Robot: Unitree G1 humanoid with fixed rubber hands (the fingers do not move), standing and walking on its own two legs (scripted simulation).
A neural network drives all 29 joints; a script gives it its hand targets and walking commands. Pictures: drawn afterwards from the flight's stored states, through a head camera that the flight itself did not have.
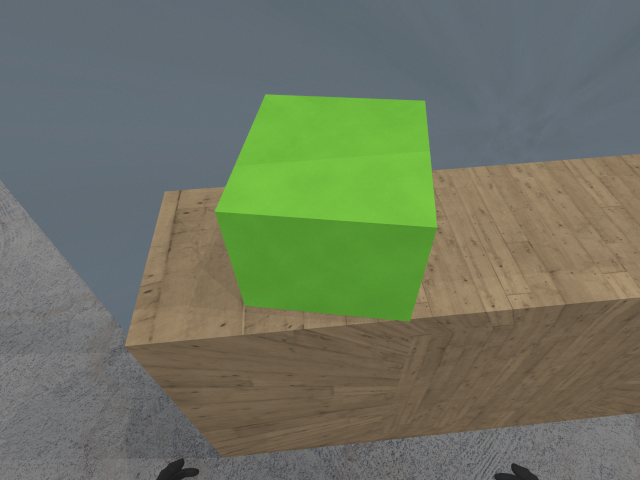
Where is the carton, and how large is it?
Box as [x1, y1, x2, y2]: [215, 94, 436, 321]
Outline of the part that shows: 265,94 215,210 244,304 253,306 409,321 436,229 424,101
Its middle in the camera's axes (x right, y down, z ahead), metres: +0.02 -0.07 +0.63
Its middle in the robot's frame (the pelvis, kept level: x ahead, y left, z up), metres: +0.52 +0.01 +0.04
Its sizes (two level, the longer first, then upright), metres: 0.285 0.265 0.213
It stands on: a pedestal, 0.69 m high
